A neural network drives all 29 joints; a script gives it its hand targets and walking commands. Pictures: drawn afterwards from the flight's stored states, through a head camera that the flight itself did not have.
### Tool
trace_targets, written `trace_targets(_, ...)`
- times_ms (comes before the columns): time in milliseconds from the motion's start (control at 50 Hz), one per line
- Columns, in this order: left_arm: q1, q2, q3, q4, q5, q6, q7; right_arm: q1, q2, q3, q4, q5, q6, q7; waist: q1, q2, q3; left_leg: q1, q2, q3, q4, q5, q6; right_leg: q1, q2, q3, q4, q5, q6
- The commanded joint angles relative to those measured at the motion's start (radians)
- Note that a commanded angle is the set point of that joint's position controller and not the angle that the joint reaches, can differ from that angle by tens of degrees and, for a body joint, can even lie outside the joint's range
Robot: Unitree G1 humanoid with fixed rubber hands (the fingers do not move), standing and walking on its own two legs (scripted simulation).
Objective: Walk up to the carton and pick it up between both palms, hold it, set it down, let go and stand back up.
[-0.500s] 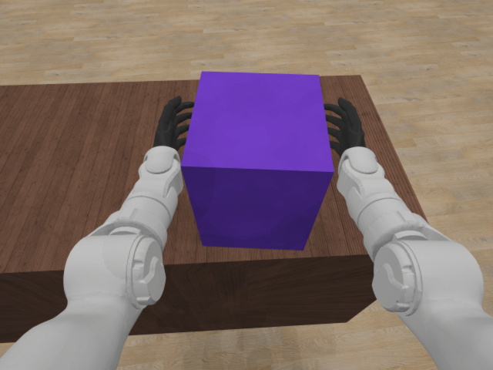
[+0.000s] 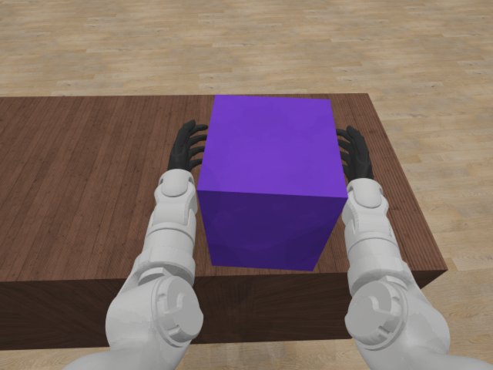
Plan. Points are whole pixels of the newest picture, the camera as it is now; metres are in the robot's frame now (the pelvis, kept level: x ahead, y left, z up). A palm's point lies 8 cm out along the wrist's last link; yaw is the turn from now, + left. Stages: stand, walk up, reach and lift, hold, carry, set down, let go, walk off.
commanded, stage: reach and lift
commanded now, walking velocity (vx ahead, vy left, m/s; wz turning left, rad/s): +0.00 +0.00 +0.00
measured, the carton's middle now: (266, 188) +0.44 +0.01 +0.02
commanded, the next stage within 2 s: none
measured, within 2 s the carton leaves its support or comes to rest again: leaves its support in 1.42 s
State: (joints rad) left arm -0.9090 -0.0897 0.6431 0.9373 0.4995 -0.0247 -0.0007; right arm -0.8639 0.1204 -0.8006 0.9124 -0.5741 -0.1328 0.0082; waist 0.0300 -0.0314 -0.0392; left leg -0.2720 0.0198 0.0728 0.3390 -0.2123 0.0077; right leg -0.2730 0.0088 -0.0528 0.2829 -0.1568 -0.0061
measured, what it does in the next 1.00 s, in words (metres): stands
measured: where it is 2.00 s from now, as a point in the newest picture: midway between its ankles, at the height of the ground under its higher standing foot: outside the picture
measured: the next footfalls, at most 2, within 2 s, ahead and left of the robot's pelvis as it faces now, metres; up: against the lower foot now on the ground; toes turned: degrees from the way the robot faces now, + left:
none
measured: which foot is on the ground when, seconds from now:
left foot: down 0.00-1.00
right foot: down 0.00-1.00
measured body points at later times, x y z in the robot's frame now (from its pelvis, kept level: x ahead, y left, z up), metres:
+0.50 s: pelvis +0.00 +0.00 +0.00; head +0.05 +0.01 +0.45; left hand +0.43 +0.15 +0.09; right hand +0.43 -0.14 +0.08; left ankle -0.04 +0.10 -0.75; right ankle -0.02 -0.11 -0.75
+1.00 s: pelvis +0.00 +0.00 +0.00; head +0.05 +0.01 +0.45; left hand +0.43 +0.15 +0.09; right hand +0.43 -0.14 +0.08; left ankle -0.04 +0.10 -0.75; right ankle -0.02 -0.11 -0.75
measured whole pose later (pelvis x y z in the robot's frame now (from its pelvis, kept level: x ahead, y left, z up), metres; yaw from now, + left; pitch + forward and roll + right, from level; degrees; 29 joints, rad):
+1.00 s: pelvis +0.00 +0.00 +0.00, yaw +1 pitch +7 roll +0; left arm -0.85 -0.10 0.60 0.85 0.46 0.02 -0.02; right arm -0.80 0.14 -0.74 0.86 -0.52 -0.15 0.00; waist 0.01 -0.03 -0.02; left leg -0.23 0.01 0.06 0.32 -0.20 0.01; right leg -0.24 0.00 -0.07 0.28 -0.16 -0.01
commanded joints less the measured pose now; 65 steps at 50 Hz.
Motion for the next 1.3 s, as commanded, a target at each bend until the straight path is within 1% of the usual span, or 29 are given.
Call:
trace_targets(0,-0.395,-0.299,-0.166,-0.039,-0.006,0.017,-0.04,-0.4,0.345,0.247,0.029,-0.01,-0.045,0.114,-0.002,0.054,-0.418,0.263,0.01,0.054,0.078,0.681,-0.047,0.149,0.019,-0.062,0.05,0.354,0.047)
trace_targets(120,-0.377,-0.311,-0.187,-0.047,-0.023,0.021,-0.058,-0.387,0.386,0.292,-0.002,0.005,-0.041,0.111,-0.005,0.033,-0.422,0.191,-0.005,0.059,0.05,0.574,-0.025,0.232,0.002,-0.055,0.077,0.431,0.066)
trace_targets(280,-0.386,-0.313,-0.187,-0.044,-0.028,0.02,-0.074,-0.38,0.413,0.31,-0.028,0.007,-0.029,0.111,-0.012,0.006,-0.418,0.152,-0.01,0.058,0.018,0.492,-0.013,0.282,-0.004,-0.053,0.081,0.448,0.078)
trace_targets(540,-0.396,-0.334,-0.192,-0.066,-0.016,0.033,-0.071,-0.399,0.404,0.292,-0.036,0.007,-0.036,0.121,-0.005,0.033,-0.421,0.225,-0.002,0.052,0.024,0.532,-0.026,0.217,0.006,-0.072,0.046,0.347,0.063)
trace_targets(820,-0.393,-0.341,-0.202,-0.076,-0.019,0.039,-0.072,-0.403,0.404,0.301,-0.046,0.018,-0.04,0.121,-0.012,0.028,-0.421,0.202,-0.006,0.051,0.007,0.492,-0.022,0.249,0.001,-0.074,0.045,0.357,0.066)
trace_targets(960,-0.371,-0.377,-0.264,-0.079,-0.047,0.035,-0.064,-0.407,0.421,0.364,-0.008,0.05,-0.081,0.111,-0.005,0.046,-0.45,0.213,0.004,0.049,0.034,0.576,-0.033,0.257,0.01,-0.076,0.063,0.418,0.048)
trace_targets(1140,-0.363,-0.393,-0.334,-0.078,-0.1,0.035,-0.075,-0.416,0.436,0.455,0.0,0.105,-0.101,0.087,-0.015,0.019,-0.456,0.103,-0.008,0.049,0.006,0.483,-0.026,0.411,-0.004,-0.051,0.093,0.551,0.051)
trace_targets(1240,-0.385,-0.408,-0.377,-0.097,-0.126,0.041,-0.075,-0.438,0.432,0.488,-0.006,0.136,-0.106,0.078,-0.023,0.024,-0.474,0.117,-0.009,0.042,0.002,0.479,-0.038,0.429,0.0,-0.051,0.085,0.555,0.046)
trace_targets(1260,-0.322,-0.409,-0.386,-0.043,-0.118,0.065,-0.074,-0.395,0.435,0.524,0.04,0.171,-0.08,0.076,-0.022,0.052,-0.426,0.14,-0.006,0.029,0.004,0.49,-0.031,0.383,-0.004,-0.052,0.076,0.509,0.043)
trace_targets(1280,-0.326,-0.423,-0.397,-0.07,-0.134,0.075,-0.076,-0.403,0.436,0.54,0.021,0.193,-0.072,0.073,-0.023,0.049,-0.432,0.158,-0.002,0.024,0.01,0.509,-0.035,0.357,0.001,-0.055,0.065,0.493,0.043)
